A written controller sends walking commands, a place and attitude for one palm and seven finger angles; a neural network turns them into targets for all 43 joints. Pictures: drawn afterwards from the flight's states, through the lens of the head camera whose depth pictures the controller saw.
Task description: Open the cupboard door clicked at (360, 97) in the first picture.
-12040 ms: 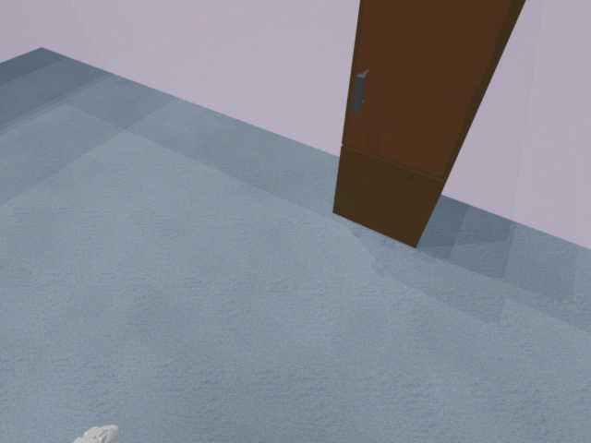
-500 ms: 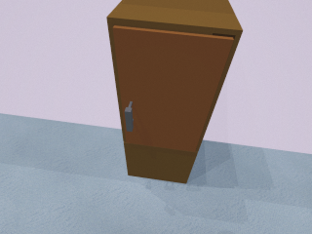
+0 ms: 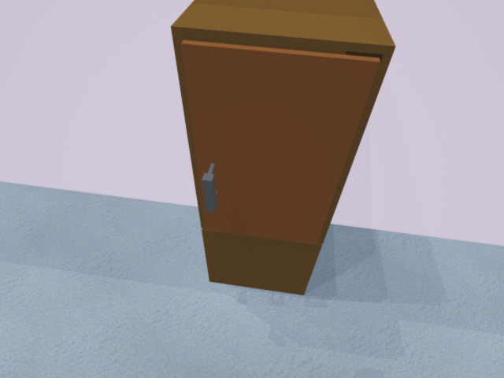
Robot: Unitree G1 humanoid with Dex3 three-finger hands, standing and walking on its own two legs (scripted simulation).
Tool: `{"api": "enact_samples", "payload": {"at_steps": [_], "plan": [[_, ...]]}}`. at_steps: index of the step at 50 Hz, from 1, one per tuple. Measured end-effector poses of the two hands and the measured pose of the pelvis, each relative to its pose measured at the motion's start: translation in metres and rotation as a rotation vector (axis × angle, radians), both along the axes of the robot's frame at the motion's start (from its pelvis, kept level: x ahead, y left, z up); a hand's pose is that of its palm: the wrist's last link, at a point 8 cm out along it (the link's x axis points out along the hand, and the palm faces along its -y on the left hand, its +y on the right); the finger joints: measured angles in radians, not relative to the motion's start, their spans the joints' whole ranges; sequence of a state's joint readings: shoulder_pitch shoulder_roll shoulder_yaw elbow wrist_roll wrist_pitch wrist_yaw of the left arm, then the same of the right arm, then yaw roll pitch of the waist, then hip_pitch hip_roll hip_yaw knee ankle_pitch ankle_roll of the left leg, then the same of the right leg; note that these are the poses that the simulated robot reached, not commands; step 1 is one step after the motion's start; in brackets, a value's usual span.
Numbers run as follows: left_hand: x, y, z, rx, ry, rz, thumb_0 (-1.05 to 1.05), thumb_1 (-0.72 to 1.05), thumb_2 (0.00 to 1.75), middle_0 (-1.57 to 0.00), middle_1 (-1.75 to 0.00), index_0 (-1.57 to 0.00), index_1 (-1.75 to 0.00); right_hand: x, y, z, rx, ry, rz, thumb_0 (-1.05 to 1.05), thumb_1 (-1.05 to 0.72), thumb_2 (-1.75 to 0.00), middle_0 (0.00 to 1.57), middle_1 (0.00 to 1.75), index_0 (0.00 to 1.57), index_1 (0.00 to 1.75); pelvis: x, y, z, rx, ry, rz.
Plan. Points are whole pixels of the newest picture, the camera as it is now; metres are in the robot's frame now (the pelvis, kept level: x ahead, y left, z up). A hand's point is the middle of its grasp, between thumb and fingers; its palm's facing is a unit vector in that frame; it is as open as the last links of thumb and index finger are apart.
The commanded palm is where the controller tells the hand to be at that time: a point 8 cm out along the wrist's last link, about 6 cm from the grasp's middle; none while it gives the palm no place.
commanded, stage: come to a stop and stand still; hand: left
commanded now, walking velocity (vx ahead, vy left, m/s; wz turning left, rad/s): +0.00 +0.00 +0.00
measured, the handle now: (211, 187) +0.58 +0.15 -0.11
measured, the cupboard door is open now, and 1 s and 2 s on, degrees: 0 0 0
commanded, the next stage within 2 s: look again from close up in 0.92 s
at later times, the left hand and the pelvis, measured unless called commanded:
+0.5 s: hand out of the picture +0.01 +0.19 -0.18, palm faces +0.05 -0.98 -0.21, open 7.3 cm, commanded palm none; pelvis +0.00 +0.01 +0.00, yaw +0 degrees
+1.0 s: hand out of the picture -0.02 +0.17 -0.18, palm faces +0.06 -0.99 -0.15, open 7.3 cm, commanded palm none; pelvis +0.00 +0.01 +0.00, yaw +0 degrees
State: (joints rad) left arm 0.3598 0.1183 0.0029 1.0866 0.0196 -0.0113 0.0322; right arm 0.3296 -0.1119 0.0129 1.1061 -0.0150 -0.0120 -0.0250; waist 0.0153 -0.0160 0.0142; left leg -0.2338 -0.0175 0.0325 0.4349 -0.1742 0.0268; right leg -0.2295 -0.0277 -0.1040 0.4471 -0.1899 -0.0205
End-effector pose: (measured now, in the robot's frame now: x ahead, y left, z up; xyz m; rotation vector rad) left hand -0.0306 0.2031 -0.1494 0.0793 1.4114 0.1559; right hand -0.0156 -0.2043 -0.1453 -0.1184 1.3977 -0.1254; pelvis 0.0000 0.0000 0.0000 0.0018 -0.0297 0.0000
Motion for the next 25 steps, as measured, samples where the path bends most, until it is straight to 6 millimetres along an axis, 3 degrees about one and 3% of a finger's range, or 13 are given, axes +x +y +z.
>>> {"api": "enact_samples", "payload": {"at_steps": [6,18,25], "plan": [[0.003,0.001,-0.003,0.007,-0.010,-0.028,0.00,0.91,0.90,-0.20,-0.30,-0.20,-0.30,0.004,-0.002,-0.004,-0.001,-0.012,0.012,0.01,-0.91,-0.90,0.20,0.30,0.20,0.30,-0.002,0.002,-0.005,-0.015,-0.004,0.002],[0.037,0.034,0.003,0.065,-0.132,-0.028,0.00,0.91,0.90,-0.20,-0.30,-0.20,-0.30,0.026,-0.004,-0.004,-0.028,-0.118,0.028,0.02,-0.93,-0.90,0.20,0.30,0.20,0.30,-0.001,0.014,-0.007,-0.005,-0.013,0.011],[0.037,0.039,0.005,0.069,-0.135,-0.036,0.00,0.91,0.90,-0.20,-0.30,-0.20,-0.30,0.030,-0.007,0.001,-0.038,-0.129,0.034,0.01,-0.92,-0.90,0.20,0.30,0.20,0.30,-0.003,0.014,-0.005,-0.003,-0.005,0.006]]}}
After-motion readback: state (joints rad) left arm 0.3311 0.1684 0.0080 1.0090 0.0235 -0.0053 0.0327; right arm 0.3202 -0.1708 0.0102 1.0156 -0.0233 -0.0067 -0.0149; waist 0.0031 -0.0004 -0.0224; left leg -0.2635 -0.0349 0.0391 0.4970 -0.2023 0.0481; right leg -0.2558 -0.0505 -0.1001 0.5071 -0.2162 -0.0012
